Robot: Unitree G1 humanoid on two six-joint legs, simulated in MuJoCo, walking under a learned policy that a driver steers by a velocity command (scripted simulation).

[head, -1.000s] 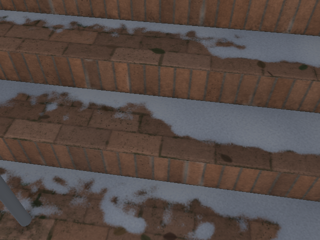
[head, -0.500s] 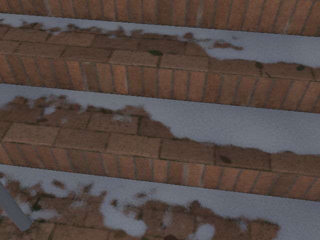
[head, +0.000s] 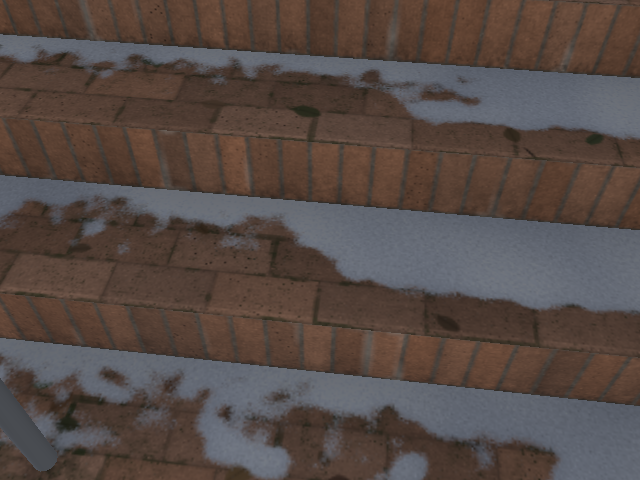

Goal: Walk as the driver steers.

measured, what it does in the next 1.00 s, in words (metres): climbs: left foot 0.17 m higher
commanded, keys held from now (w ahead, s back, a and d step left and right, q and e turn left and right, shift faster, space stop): w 0.86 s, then w+e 0.14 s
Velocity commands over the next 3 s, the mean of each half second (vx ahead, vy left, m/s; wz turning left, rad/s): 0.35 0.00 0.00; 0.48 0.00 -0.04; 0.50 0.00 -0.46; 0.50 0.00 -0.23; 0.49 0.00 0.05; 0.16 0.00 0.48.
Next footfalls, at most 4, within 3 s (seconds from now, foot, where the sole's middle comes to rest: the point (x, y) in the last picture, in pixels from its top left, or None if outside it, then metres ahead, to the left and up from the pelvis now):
0.78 left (280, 460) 0.50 0.11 -0.61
1.36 right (393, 276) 0.80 -0.10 -0.45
1.90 left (364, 100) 1.15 -0.05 -0.28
2.48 right None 1.42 -0.39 -0.12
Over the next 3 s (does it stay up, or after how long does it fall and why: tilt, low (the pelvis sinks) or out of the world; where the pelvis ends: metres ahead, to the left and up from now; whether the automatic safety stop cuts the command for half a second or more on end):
stays up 1.47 -0.25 0.65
